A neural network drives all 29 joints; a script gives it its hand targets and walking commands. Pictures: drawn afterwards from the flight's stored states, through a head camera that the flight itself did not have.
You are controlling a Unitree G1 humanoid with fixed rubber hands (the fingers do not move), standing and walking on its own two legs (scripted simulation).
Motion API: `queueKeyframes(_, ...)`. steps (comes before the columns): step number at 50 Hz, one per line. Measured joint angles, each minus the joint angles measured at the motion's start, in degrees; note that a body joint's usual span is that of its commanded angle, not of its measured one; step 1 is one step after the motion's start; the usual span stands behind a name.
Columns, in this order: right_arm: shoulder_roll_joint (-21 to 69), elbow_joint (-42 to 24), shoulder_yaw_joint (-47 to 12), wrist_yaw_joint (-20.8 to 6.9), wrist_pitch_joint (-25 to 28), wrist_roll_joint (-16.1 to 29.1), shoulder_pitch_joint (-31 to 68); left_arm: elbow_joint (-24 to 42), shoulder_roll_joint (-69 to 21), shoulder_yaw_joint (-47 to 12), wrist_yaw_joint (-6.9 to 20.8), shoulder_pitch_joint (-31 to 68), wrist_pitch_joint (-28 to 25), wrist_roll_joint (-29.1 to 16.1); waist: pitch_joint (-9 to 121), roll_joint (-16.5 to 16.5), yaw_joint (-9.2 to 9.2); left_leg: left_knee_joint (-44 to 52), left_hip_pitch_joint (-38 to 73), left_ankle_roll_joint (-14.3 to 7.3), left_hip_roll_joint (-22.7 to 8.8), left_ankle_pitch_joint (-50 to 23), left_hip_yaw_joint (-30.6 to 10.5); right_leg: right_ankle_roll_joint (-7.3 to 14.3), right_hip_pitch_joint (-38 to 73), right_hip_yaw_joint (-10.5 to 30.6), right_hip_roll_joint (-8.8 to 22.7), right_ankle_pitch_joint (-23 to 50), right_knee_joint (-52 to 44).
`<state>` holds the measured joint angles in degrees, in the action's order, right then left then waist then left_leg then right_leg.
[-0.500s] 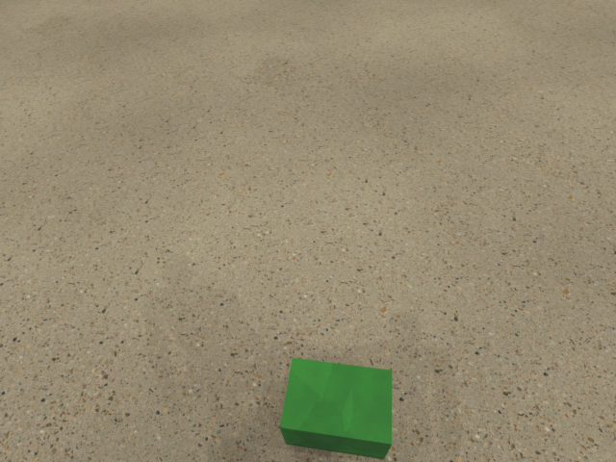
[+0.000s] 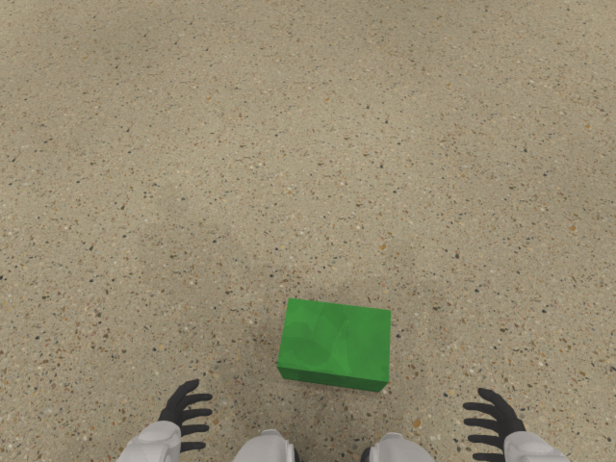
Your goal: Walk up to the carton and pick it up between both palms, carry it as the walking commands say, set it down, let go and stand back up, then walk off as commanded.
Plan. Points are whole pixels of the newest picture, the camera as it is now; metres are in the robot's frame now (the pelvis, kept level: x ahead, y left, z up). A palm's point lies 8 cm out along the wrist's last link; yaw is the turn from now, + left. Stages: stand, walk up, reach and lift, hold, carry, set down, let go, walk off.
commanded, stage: reach and lift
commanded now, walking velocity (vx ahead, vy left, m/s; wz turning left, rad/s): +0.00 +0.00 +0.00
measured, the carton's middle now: (334, 346) +0.41 -0.02 -0.65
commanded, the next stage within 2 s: none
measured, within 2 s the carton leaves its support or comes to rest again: neither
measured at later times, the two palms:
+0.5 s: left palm (190, 375) +0.24 +0.22 -0.14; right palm (488, 380) +0.24 -0.23 -0.15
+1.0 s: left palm (204, 287) +0.39 +0.23 -0.17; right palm (472, 285) +0.40 -0.25 -0.17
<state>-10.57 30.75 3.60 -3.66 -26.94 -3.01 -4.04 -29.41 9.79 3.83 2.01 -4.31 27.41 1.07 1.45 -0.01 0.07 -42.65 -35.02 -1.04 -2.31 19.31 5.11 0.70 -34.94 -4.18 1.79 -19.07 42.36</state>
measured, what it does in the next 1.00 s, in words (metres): lowers itself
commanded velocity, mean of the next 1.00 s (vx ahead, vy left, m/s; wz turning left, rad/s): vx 0.00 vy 0.00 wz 0.00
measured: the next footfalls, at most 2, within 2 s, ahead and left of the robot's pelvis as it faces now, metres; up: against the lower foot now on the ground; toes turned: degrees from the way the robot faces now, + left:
none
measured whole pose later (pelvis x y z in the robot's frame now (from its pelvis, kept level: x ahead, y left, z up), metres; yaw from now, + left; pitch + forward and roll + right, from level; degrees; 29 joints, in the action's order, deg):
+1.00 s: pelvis -0.08 -0.01 -0.10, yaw +0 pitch +37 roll +1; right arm -22.2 52.8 11.3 -2.1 -12.1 7.0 57.3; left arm -50.6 20.6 14.6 1.2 54.3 11.6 -7.9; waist 1.6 0.2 -0.2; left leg -65.8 -83.9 -1.7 -3.5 18.7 5.1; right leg 1.9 -84.5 -3.2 2.3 -18.7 66.2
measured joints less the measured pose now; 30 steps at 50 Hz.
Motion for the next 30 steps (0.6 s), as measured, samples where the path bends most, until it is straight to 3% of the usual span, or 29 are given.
queueKeyframes(5, 0.07, -2.71, 0.72, 0.33, 2.84, 0.51, 0.89, 3.59, -0.65, 0.69, 0.05, 0.70, -2.59, -0.13, -0.53, -0.26, 0.04, -7.49, -7.51, -0.06, 0.07, 2.16, -0.38, 0.19, -7.56, -0.11, 0.66, -2.64, 7.99)
queueKeyframes(14, -0.88, -3.99, 0.44, 1.22, 0.27, 3.64, 8.77, 4.49, 1.09, 1.92, 0.01, 9.02, -0.14, -1.35, -2.23, -0.46, 0.27, -15.99, -13.95, 0.07, -0.76, 3.85, -0.76, 0.75, -13.94, -0.18, 0.46, -4.20, 16.26)
queueKeyframes(22, -1.73, 1.47, 2.30, 1.97, -0.97, 4.40, 21.97, -2.08, 3.10, 3.48, 0.10, 22.09, 0.59, -2.98, -5.53, 0.02, 0.21, -19.46, -18.19, -0.01, -0.95, 2.95, -1.14, 1.14, -18.04, -0.45, 0.54, -3.36, 19.66)
queueKeyframes(30, -4.15, 11.06, 4.97, 2.57, 1.93, 6.26, 37.67, -12.25, 4.60, 4.86, -1.00, 38.25, -2.13, -5.21, -5.91, 0.22, -0.31, -21.14, -26.75, -0.28, -0.84, 0.96, -1.10, 1.30, -26.73, -0.31, 0.76, -1.49, 21.58)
